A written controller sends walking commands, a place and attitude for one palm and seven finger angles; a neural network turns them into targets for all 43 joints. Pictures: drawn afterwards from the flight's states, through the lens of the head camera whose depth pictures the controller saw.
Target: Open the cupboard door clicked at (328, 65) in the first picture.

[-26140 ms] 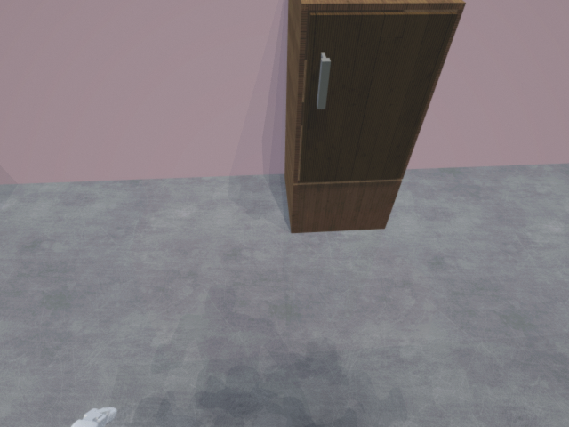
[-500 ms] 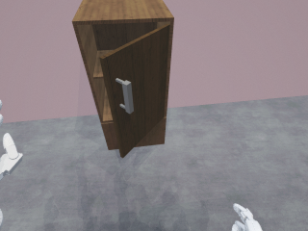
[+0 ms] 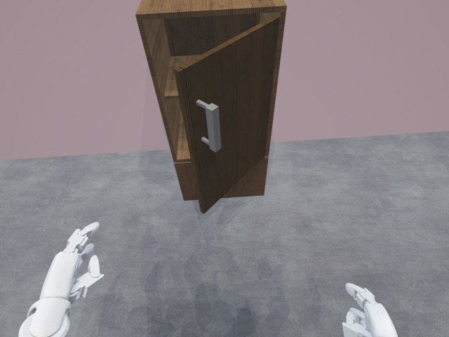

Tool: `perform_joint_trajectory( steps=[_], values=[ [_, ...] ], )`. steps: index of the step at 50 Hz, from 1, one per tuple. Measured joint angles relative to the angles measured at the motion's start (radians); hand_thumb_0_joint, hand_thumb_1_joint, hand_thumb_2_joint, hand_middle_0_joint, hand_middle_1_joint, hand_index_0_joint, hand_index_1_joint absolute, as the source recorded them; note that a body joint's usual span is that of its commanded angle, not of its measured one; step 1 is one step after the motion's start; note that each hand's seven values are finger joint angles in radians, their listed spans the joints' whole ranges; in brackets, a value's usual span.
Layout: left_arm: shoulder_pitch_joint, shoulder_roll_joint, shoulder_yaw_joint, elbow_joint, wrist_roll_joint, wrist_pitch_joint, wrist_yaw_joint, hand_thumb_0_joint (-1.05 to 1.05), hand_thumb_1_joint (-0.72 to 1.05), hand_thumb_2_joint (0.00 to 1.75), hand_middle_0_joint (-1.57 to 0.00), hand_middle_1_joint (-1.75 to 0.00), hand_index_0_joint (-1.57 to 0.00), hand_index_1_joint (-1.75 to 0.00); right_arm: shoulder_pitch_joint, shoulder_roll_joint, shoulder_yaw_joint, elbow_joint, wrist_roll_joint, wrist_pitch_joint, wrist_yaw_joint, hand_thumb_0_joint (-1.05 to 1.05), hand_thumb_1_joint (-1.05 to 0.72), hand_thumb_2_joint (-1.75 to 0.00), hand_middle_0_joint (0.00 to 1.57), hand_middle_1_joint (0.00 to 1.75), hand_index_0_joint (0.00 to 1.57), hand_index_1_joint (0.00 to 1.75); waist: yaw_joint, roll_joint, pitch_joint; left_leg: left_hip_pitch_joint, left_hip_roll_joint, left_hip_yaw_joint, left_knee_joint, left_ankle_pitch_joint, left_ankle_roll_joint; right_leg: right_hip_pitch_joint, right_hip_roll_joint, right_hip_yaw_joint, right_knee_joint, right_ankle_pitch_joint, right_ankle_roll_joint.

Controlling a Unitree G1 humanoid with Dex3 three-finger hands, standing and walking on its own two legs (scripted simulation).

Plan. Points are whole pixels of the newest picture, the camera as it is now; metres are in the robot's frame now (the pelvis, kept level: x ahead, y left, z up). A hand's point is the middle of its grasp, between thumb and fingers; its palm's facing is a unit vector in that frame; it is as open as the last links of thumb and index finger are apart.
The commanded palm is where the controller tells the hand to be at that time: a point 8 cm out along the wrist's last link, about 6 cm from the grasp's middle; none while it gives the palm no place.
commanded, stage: let the arm hang, fingers relaxed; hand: left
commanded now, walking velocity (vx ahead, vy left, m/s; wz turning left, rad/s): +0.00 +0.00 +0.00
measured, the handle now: (208, 125) +0.63 +0.09 +0.00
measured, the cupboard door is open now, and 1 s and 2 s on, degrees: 45 45 45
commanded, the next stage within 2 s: look to check the result in 0.98 s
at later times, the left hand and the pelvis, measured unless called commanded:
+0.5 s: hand out of the picture -0.09 +0.22 -0.16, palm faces +0.02 -0.97 -0.25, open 7.3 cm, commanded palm none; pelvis -0.04 +0.02 +0.01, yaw +1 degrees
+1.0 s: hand out of the picture +0.00 +0.18 -0.16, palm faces +0.01 -0.98 -0.20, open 7.3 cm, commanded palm none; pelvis -0.02 +0.01 +0.01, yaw +0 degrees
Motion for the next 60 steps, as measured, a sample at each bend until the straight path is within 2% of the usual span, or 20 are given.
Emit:
perform_joint_trajectory(
  steps=[2, 4, 9, 14, 19, 28, 43, 60],
  values=[
    [-0.041, -0.045, -0.06, 0.213, 0.006, 0.049, -0.022, 0.0, 0.9, 0.9, -0.2, -0.3, -0.2, -0.3, -0.02, -0.002, 0.006, 0.029, -0.007, 0.024, 0.003, 0.01, -0.91, -0.9, 0.2, 0.3, 0.2, 0.3, -0.008, 0.002, 0.008, -0.006, -0.002, 0.0, 0.012, 0.006, 0.001, -0.005, -0.003, -0.001, 0.01, 0.009, 0.004],
    [-0.05, -0.081, -0.104, 0.376, 0.007, 0.072, -0.033, 0.01, 0.9, 0.9, -0.2, -0.3, -0.2, -0.3, -0.017, 0.011, 0.014, 0.053, -0.011, 0.041, 0.004, 0.01, -0.91, -0.9, 0.2, 0.3, 0.2, 0.3, -0.016, -0.02, 0.022, 0.004, -0.004, -0.003, 0.004, 0.017, 0.002, 0.002, -0.005, -0.004, 0.007, 0.02, 0.005],
    [-0.022, -0.15, -0.146, 0.647, -0.006, 0.094, -0.025, 0.01, 0.91, 0.9, -0.2, -0.3, -0.2, -0.3, 0.034, 0.05, 0.032, 0.14, -0.018, 0.084, 0.0, 0.01, -0.91, -0.9, 0.2, 0.3, 0.2, 0.3, -0.012, -0.09, 0.056, 0.037, -0.002, -0.019, -0.044, 0.054, -0.001, 0.046, -0.001, -0.02, -0.051, 0.056, 0.003],
    [0.014, -0.132, -0.13, 0.799, -0.012, 0.083, -0.017, 0.0, 0.96, 0.9, -0.2, -0.3, -0.2, -0.3, 0.096, 0.08, 0.031, 0.233, -0.018, 0.114, -0.01, 0.01, -0.91, -0.9, 0.2, 0.3, 0.2, 0.3, 0.009, -0.091, 0.073, 0.047, 0.005, -0.037, -0.083, 0.089, -0.001, 0.08, 0.009, -0.037, -0.135, 0.11, 0.002],
    [0.053, -0.128, -0.127, 0.903, -0.012, 0.078, -0.017, 0.0, 0.94, 0.9, -0.2, -0.3, -0.2, -0.3, 0.146, 0.095, 0.021, 0.296, -0.016, 0.121, -0.017, 0.01, -0.91, -0.9, 0.2, 0.3, 0.2, 0.3, 0.012, -0.051, 0.072, 0.053, 0.0, -0.032, -0.107, 0.107, 0.009, 0.089, 0.005, -0.032, -0.167, 0.135, 0.01],
    [0.052, -0.13, -0.115, 0.967, -0.011, 0.066, -0.006, 0.0, 0.91, 0.9, -0.2, -0.3, -0.2, -0.3, 0.192, 0.121, 0.012, 0.357, -0.014, 0.108, -0.021, 0.01, -0.91, -0.9, 0.2, 0.3, 0.2, 0.3, 0.0, -0.015, 0.057, 0.064, -0.018, -0.009, -0.138, 0.125, 0.025, 0.075, -0.015, -0.009, -0.155, 0.136, 0.022],
    [-0.037, -0.191, -0.123, 0.942, -0.013, 0.043, 0.0, 0.0, 0.91, 0.9, -0.2, -0.3, -0.2, -0.3, 0.181, 0.14, 0.01, 0.375, -0.015, 0.086, -0.026, 0.0, -0.91, -0.9, 0.2, 0.3, 0.2, 0.3, -0.017, -0.038, 0.023, 0.086, -0.02, 0.001, -0.159, 0.122, 0.021, 0.081, -0.017, 0.002, -0.15, 0.123, 0.024],
    [-0.021, -0.196, -0.124, 0.967, -0.017, 0.039, 0.006, 0.0, 0.91, 0.9, -0.2, -0.3, -0.2, -0.3, 0.156, 0.148, 0.017, 0.384, -0.011, 0.081, -0.031, 0.0, -0.91, -0.9, 0.2, 0.3, 0.2, 0.3, -0.012, -0.032, 0.049, 0.119, -0.005, -0.002, -0.175, 0.105, 0.003, 0.119, -0.001, 0.001, -0.177, 0.111, 0.009]
  ],
)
